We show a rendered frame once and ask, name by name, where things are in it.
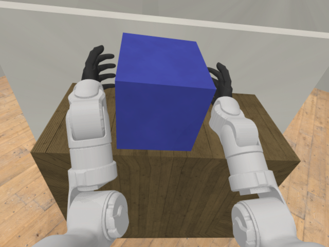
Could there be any robot right hand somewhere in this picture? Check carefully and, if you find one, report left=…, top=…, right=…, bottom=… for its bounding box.
left=207, top=62, right=233, bottom=105

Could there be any pedestal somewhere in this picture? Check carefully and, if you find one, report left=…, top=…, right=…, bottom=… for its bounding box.
left=30, top=83, right=301, bottom=238

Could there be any left robot forearm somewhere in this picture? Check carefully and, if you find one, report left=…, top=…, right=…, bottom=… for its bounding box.
left=66, top=79, right=118, bottom=217

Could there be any right robot forearm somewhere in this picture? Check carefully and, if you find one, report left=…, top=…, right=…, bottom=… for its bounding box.
left=209, top=96, right=297, bottom=234

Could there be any left robot upper arm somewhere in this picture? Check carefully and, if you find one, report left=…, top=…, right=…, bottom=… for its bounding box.
left=32, top=190, right=129, bottom=247

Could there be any carton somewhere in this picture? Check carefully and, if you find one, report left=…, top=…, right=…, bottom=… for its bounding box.
left=115, top=32, right=216, bottom=151

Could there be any robot left hand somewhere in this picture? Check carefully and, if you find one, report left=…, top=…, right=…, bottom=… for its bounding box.
left=81, top=45, right=116, bottom=90

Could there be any right robot upper arm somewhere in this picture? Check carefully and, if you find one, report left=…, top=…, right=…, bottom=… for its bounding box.
left=231, top=197, right=325, bottom=247

